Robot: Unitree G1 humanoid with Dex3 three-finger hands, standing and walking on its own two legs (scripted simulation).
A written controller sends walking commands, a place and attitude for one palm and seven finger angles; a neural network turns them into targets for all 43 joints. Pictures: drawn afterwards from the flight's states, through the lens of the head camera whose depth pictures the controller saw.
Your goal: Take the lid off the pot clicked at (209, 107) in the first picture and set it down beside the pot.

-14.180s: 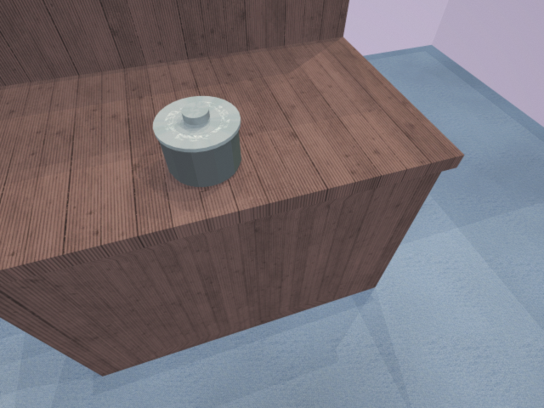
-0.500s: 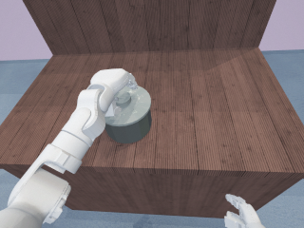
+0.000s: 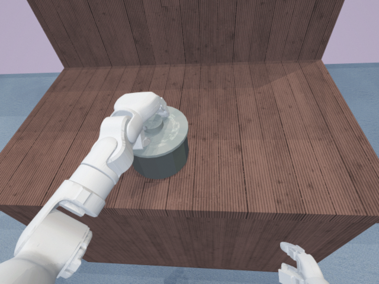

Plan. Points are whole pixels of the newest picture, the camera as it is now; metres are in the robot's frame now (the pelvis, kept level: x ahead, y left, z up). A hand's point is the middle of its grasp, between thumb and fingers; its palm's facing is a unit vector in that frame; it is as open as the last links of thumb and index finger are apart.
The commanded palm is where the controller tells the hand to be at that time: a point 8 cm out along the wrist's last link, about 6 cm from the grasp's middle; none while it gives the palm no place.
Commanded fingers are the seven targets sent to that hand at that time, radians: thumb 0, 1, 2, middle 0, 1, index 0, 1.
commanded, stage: close the fingers and squeeze the knob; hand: left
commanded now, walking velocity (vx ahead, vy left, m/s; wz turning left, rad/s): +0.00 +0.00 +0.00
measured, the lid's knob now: (152, 123) +0.45 +0.11 +0.09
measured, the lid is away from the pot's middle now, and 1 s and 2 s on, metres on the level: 0.00 0.00 0.01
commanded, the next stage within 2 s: lift the lid straight up in 1.44 s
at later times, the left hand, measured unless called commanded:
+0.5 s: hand (151, 126) +0.42 +0.10 +0.12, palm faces -0.25 -0.08 -0.96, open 9.0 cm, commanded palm +0.40 +0.11 +0.18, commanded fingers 0.00 0.03 1.18 -0.71 -0.70 -0.71 -0.70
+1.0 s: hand (145, 128) +0.41 +0.11 +0.12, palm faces -0.25 -0.10 -0.96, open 7.9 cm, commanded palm +0.39 +0.12 +0.18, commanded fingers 0.00 0.27 1.11 -0.75 -0.83 -0.79 -0.85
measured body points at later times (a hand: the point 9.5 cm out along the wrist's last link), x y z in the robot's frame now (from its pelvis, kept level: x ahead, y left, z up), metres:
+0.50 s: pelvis +0.00 +0.00 +0.00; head +0.02 -0.04 +0.45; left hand +0.43 +0.10 +0.17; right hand +0.17 -0.23 -0.12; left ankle +0.00 +0.11 -0.74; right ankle -0.02 -0.12 -0.74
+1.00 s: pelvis +0.00 +0.00 +0.00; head +0.02 -0.04 +0.45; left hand +0.42 +0.12 +0.17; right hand +0.18 -0.23 -0.11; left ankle +0.00 +0.11 -0.74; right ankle -0.02 -0.12 -0.74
